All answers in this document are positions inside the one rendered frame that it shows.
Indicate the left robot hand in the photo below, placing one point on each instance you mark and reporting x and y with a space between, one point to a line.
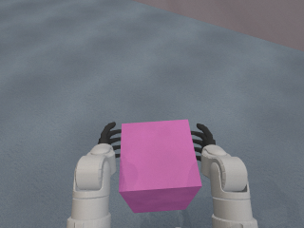
106 134

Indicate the left robot forearm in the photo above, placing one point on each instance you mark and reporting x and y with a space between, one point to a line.
91 188

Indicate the carton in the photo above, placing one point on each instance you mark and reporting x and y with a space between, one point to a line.
158 166

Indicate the right robot forearm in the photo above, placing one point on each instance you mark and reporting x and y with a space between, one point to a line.
229 188

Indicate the right robot hand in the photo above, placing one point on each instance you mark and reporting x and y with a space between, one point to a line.
207 138

